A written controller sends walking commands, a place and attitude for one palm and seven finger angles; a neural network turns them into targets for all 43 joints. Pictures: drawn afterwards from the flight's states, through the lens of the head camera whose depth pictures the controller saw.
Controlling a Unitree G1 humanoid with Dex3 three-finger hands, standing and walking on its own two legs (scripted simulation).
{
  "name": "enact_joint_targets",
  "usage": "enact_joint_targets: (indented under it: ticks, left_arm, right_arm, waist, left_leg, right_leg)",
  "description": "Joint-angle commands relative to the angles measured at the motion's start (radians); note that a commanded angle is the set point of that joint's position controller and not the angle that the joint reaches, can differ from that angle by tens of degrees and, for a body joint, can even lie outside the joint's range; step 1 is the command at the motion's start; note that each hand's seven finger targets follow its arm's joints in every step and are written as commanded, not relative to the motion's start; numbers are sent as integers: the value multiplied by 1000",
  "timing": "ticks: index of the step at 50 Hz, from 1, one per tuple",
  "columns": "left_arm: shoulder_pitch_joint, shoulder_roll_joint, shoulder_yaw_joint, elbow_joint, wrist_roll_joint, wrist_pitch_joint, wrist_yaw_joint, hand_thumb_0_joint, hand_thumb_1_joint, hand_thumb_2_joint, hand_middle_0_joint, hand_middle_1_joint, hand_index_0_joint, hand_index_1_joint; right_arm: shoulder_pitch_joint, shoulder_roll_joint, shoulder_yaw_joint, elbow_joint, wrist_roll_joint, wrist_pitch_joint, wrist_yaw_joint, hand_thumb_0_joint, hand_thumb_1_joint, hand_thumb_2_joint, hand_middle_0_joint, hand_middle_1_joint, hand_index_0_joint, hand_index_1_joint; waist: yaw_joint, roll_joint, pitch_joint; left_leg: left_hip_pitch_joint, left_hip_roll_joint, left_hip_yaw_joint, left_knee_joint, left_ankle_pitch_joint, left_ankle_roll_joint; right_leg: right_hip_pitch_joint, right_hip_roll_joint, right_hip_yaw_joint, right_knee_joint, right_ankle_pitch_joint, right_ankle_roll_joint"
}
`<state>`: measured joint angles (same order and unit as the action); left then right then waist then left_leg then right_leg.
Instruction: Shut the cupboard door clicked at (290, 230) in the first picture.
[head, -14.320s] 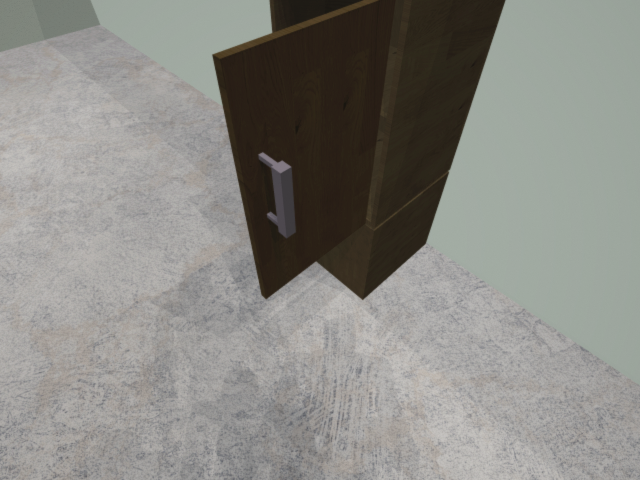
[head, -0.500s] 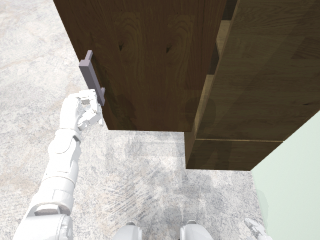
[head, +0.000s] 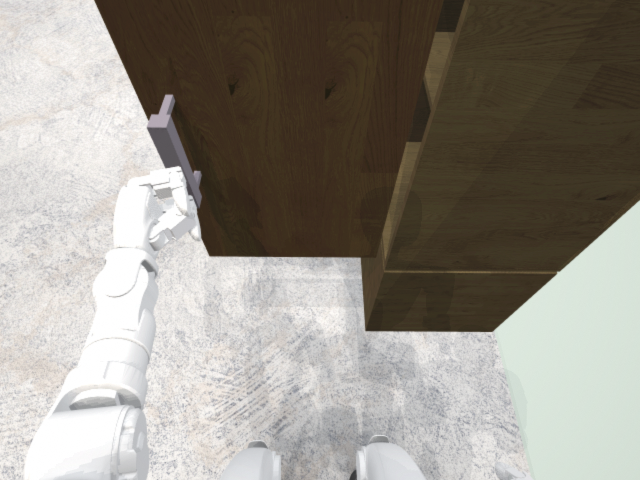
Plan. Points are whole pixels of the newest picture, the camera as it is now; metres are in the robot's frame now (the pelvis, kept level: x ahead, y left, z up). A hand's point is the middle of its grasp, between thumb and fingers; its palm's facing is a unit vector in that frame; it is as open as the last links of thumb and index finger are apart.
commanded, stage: push the door shut along its arc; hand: left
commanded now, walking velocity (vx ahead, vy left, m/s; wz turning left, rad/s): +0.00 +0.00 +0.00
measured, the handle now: (181, 155) +0.54 +0.20 +0.06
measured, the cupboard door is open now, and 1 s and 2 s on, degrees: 90 78 68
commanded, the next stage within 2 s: pull the fist back off the door in 1.68 s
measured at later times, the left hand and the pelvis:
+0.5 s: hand (204, 183) +0.48 +0.15 +0.07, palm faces -0.11 -0.99 -0.04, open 3.2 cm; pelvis +0.00 +0.00 -0.01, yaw +0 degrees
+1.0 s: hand (223, 155) +0.53 +0.13 +0.07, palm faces -0.24 -0.97 -0.04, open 3.1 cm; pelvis -0.01 +0.01 -0.03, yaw +0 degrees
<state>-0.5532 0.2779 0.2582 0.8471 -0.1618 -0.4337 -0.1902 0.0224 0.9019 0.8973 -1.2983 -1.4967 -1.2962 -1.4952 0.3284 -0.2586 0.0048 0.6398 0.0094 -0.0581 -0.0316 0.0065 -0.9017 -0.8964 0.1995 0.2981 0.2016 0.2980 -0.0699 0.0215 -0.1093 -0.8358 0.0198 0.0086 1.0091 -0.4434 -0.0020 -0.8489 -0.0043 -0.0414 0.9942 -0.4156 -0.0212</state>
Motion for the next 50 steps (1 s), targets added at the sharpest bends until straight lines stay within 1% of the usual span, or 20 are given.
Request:
enact_joint_targets:
  ticks: [1, 3, 5, 10, 12, 15, 18, 20, 22, 24, 25, 27, 31, 32, 35, 38, 40, 43, 47, 50]
  left_arm:
    - [-395, 189, 26, -170, -18, -54, -5, 0, 900, 900, -1300, -1500, -1300, -1500]
    - [-385, 187, 26, -178, -18, -53, -9, 0, 900, 900, -1300, -1500, -1300, -1500]
    - [-464, 189, 4, -178, -10, -60, -18, 0, 900, 900, -1300, -1500, -1300, -1500]
    - [-568, 217, 11, -100, -6, -70, -43, 0, 900, 900, -1300, -1500, -1300, -1500]
    - [-632, 216, -5, -60, -1, -61, -55, 0, 900, 900, -1300, -1500, -1300, -1500]
    - [-652, 237, 12, 3, 3, -46, -64, 0, 900, 900, -1300, -1500, -1300, -1500]
    - [-704, 258, 19, 36, 7, -33, -75, 0, 900, 900, -1300, -1500, -1300, -1500]
    - [-702, 317, 67, 51, 10, -32, -83, 0, 900, 900, -1300, -1500, -1300, -1500]
    - [-750, 283, 28, 38, 13, -31, -99, 0, 900, 900, -1300, -1500, -1300, -1500]
    - [-766, 272, 17, 46, 11, -30, -113, 0, 900, 900, -1300, -1500, -1300, -1500]
    - [-780, 298, 28, 68, 16, -23, -115, 0, 900, 900, -1300, -1500, -1300, -1500]
    - [-838, 285, -1, 82, 22, -13, -128, 0, 900, 900, -1300, -1500, -1300, -1500]
    - [-908, 344, 19, 119, 29, 6, -147, 0, 900, 900, -1300, -1500, -1300, -1500]
    - [-925, 318, -8, 134, 31, 16, -156, 0, 900, 900, -1300, -1500, -1300, -1500]
    - [-977, 346, -5, 156, 35, 26, -172, 0, 900, 900, -1300, -1500, -1300, -1500]
    - [-1018, 331, -27, 132, 37, 28, -190, 0, 900, 900, -1300, -1500, -1300, -1500]
    - [-1039, 309, -44, 149, 29, 39, -199, 0, 900, 900, -1300, -1500, -1300, -1500]
    - [-1085, 350, -17, 178, 35, 59, -196, 0, 900, 900, -1300, -1500, -1300, -1500]
    - [-1144, 365, -24, 193, 60, 66, -181, 0, 900, 900, -1300, -1500, -1300, -1500]
    - [-1184, 422, 17, 186, 66, 69, -178, 0, 900, 900, -1300, -1500, -1300, -1500]
  right_arm:
    - [53, -142, -54, -102, 7, -28, -9, 0, -900, -900, 200, 300, 200, 300]
    - [50, -142, -55, -110, 5, -26, -8, 0, -900, -900, 200, 300, 200, 300]
    - [51, -142, -52, -103, 6, -25, -11, 0, -900, -900, 200, 300, 200, 300]
    - [56, -148, -48, -87, 5, -26, -16, 0, -900, -900, 200, 300, 200, 300]
    - [64, -152, -47, -77, 5, -26, -16, 0, -900, -900, 200, 300, 200, 300]
    - [78, -160, -45, -76, 4, -24, -13, 0, -900, -900, 200, 300, 200, 300]
    - [96, -167, -46, -75, 2, -21, -10, 0, -900, -900, 200, 300, 200, 300]
    - [113, -173, -46, -75, -2, -17, -10, 0, -900, -900, 200, 300, 200, 300]
    - [124, -169, -47, -77, -2, -14, -6, 0, -900, -900, 200, 300, 200, 300]
    - [137, -170, -48, -79, -3, -13, -4, 0, -900, -900, 200, 300, 200, 300]
    - [143, -177, -49, -66, -1, -8, -5, 0, -900, -900, 200, 300, 200, 300]
    - [152, -178, -47, -58, 1, -6, -5, 0, -900, -900, 200, 300, 200, 300]
    - [176, -190, -45, -41, 1, -5, -10, 0, -900, -900, 200, 300, 200, 300]
    - [177, -186, -43, -40, 1, -8, -9, 0, -900, -900, 200, 300, 200, 300]
    - [193, -194, -40, -28, -1, -16, -11, 0, -900, -900, 200, 300, 200, 300]
    - [209, -196, -42, -23, -7, -23, -7, 0, -900, -900, 200, 300, 200, 300]
    - [218, -198, -42, -14, -8, -24, -5, 0, -900, -900, 200, 300, 200, 300]
    - [225, -204, -39, -10, -9, -25, -5, 0, -900, -900, 200, 300, 200, 300]
    - [238, -204, -32, -5, -14, -28, -4, 0, -900, -900, 200, 300, 200, 300]
    - [254, -210, -32, -3, -20, -30, -3, 0, -900, -900, 200, 300, 200, 300]
  waist:
    - [-12, -8, -342]
    - [-6, -7, -372]
    - [-31, 9, -368]
    - [-43, 28, -380]
    - [-64, 23, -373]
    - [-61, 43, -390]
    - [-80, 27, -416]
    - [-65, 36, -462]
    - [-90, 34, -474]
    - [-95, 46, -475]
    - [-105, 22, -457]
    - [-128, 27, -423]
    - [-151, 36, -430]
    - [-162, 45, -420]
    - [-172, 83, -437]
    - [-173, 149, -497]
    - [-190, 140, -488]
    - [-200, 119, -468]
    - [-214, 154, -481]
    - [-216, 165, -541]
  left_leg:
    - [143, -21, -17, -145, 142, 22]
    - [152, -23, -14, -140, 164, 24]
    - [164, -20, -20, -130, 169, 24]
    - [167, -20, -34, -111, 165, 21]
    - [156, -18, -42, -102, 152, 23]
    - [155, -20, -48, -93, 165, 21]
    - [135, -18, -48, -73, 173, 25]
    - [137, -17, -50, -61, 221, 24]
    - [137, -16, -47, -51, 231, 28]
    - [144, -17, -49, -44, 234, 30]
    - [127, -11, -53, -44, 212, 30]
    - [106, -12, -56, -43, 172, 34]
    - [82, -9, -60, -26, 138, 39]
    - [74, -10, -60, -25, 125, 40]
    - [86, -6, -70, -14, 118, 39]
    - [148, -2, -80, -1, 170, 35]
    - [168, 1, -89, 1, 192, 34]
    - [119, 1, -86, 13, 155, 38]
    - [124, 3, -95, 27, 167, 38]
    - [143, 6, -98, 43, 219, 38]
  right_leg:
    - [235, 12, 34, -141, 189, 1]
    - [254, 12, 36, -136, 216, 0]
    - [223, 12, 36, -129, 222, 2]
    - [177, 13, 34, -111, 205, -2]
    - [148, 14, 33, -107, 190, -2]
    - [128, 16, 27, -94, 189, -6]
    - [122, 17, 33, -87, 199, -3]
    - [138, 19, 32, -65, 238, -6]
    - [133, 19, 37, -67, 254, 0]
    - [116, 23, 33, -64, 248, -3]
    - [105, 23, 34, -70, 229, 0]
    - [77, 24, 36, -80, 191, 0]
    - [51, 26, 42, -83, 151, 1]
    - [40, 27, 41, -86, 136, 1]
    - [-4, 30, 35, -78, 110, -5]
    - [-36, 30, 28, -64, 131, -11]
    - [-61, 33, 18, -64, 140, -10]
    - [-72, 35, 20, -64, 110, -8]
    - [-110, 38, 14, -48, 105, -12]
    - [-100, 39, 10, -34, 137, -13]
